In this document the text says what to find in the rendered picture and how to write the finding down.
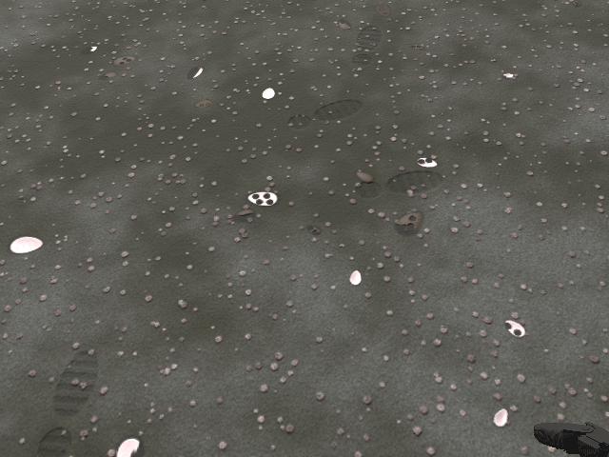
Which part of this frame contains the right robot hand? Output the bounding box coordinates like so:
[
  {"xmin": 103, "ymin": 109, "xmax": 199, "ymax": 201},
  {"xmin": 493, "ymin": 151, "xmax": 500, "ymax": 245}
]
[{"xmin": 534, "ymin": 422, "xmax": 609, "ymax": 457}]

